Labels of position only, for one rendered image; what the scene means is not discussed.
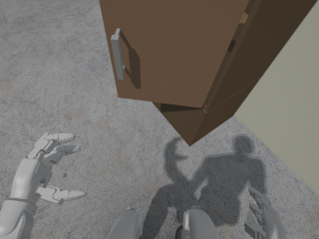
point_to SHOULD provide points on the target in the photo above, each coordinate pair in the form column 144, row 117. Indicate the robot thigh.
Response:
column 127, row 226
column 197, row 225

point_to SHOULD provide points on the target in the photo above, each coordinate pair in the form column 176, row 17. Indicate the cupboard door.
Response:
column 171, row 49

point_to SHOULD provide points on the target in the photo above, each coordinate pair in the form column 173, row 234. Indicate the left robot thigh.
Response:
column 127, row 226

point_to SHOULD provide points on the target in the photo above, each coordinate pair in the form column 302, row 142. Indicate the handle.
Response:
column 117, row 53

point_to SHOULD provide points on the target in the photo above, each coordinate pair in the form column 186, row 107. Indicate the left robot forearm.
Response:
column 16, row 218

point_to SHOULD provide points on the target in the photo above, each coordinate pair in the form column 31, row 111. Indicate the right robot hand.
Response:
column 269, row 224

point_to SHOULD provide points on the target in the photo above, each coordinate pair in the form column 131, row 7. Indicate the right robot thigh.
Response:
column 197, row 225

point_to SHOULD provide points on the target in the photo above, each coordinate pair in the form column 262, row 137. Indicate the left robot hand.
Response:
column 32, row 169

